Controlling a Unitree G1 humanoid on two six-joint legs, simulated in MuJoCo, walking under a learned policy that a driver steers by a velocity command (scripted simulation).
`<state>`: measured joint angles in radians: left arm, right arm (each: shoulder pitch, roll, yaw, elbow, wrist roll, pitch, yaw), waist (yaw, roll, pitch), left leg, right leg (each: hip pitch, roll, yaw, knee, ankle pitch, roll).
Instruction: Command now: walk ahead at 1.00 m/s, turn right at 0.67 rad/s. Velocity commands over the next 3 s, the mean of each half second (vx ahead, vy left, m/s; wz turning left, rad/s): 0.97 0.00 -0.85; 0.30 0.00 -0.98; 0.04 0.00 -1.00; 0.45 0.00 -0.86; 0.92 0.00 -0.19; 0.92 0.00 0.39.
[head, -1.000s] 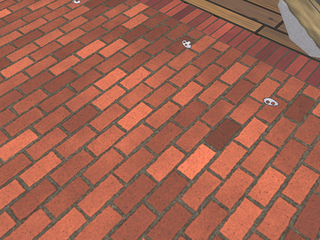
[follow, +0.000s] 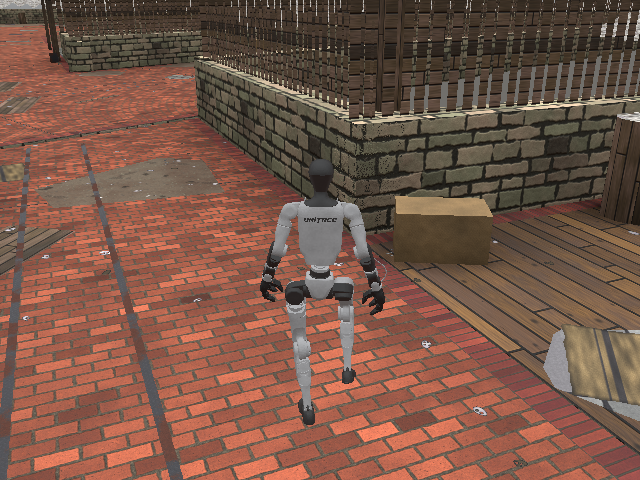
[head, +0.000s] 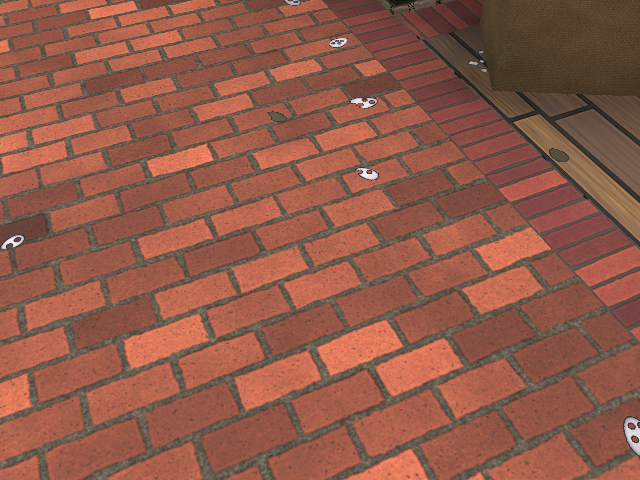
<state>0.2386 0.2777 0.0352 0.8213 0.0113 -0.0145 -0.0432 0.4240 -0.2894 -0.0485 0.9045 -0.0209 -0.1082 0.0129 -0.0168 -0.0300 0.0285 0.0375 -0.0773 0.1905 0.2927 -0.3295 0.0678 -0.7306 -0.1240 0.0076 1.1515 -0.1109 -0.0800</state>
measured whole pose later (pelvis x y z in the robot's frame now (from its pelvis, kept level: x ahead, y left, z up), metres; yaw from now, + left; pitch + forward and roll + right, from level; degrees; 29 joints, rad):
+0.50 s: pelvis +0.46 -0.09 +0.00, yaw -26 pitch +2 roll +1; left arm 0.47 0.30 0.07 0.86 -0.01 -0.05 -0.01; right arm -0.04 -0.25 0.04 0.59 -0.05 -0.06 0.02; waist 0.11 0.01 0.04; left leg -0.74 0.12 -0.09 0.75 -0.02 -0.05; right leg -0.01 0.21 0.19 0.34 -0.31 -0.19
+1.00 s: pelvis +0.69 -0.16 +0.00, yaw -57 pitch +0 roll +4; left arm 0.09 0.35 0.09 0.56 -0.03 0.09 -0.02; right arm 0.11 -0.34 -0.10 0.74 0.02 -0.03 -0.01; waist -0.04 0.00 0.11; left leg -0.20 0.08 0.29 0.47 -0.23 -0.03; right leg -0.50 -0.10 -0.04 0.74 -0.20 -0.01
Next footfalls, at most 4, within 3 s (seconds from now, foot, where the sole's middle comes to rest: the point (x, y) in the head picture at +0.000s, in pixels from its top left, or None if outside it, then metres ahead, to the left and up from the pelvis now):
0.20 right None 0.39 -0.08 -0.77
0.62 left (375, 339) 0.84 -0.11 -0.77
1.02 right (479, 403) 0.67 -0.33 -0.77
1.44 left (440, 324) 0.88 -0.27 -0.77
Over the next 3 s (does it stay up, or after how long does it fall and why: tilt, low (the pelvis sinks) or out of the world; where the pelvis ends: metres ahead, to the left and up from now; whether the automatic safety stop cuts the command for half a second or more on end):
stays up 0.24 -1.09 0.00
